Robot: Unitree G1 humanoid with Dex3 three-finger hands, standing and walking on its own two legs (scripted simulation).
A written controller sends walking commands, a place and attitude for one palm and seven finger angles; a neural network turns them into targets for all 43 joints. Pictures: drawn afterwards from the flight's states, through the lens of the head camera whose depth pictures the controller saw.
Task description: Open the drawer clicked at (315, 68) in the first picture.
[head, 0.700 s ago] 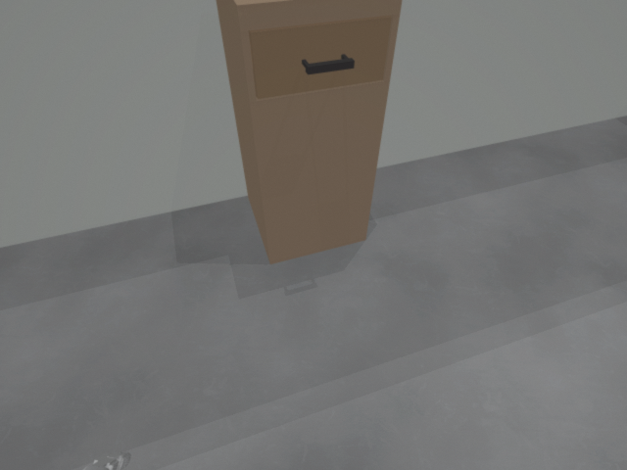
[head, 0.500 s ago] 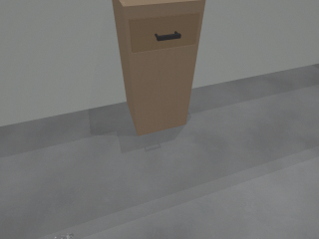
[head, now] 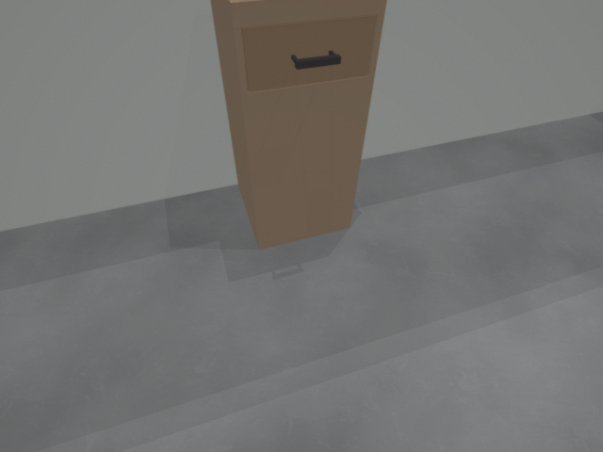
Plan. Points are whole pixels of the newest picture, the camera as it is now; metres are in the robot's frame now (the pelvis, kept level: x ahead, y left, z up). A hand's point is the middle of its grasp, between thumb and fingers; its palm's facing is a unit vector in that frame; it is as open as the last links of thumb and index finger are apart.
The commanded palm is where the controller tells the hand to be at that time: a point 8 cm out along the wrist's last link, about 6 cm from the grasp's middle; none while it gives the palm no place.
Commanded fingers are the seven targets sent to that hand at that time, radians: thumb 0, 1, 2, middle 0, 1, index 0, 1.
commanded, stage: stand and wait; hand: left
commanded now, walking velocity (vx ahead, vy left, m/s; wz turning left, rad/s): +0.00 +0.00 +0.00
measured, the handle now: (315, 58) +1.10 +0.02 +0.04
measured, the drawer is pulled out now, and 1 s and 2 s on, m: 0.00 0.00 0.00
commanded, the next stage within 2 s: look at it before walking up in 0.12 s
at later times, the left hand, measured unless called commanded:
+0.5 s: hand out of the picture +0.08 +0.24 -0.15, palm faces -0.02 -0.94 -0.33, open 7.4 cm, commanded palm none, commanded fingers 0.00 0.90 0.90 -0.20 -0.30 -0.20 -0.30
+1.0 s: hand out of the picture +0.08 +0.24 -0.16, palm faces -0.04 -0.94 -0.33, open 7.4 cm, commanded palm none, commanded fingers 0.00 0.90 0.90 -0.20 -0.30 -0.20 -0.30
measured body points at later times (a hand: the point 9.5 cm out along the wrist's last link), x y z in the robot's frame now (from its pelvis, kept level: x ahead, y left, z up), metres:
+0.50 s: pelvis +0.00 +0.00 +0.00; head +0.00 +0.00 +0.45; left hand +0.08 +0.29 -0.13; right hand +0.08 -0.30 -0.13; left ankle +0.01 +0.12 -0.74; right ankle +0.01 -0.12 -0.74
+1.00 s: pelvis +0.00 +0.00 +0.00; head +0.00 +0.00 +0.45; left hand +0.08 +0.29 -0.13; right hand +0.08 -0.29 -0.13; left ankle +0.01 +0.12 -0.74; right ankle +0.01 -0.12 -0.74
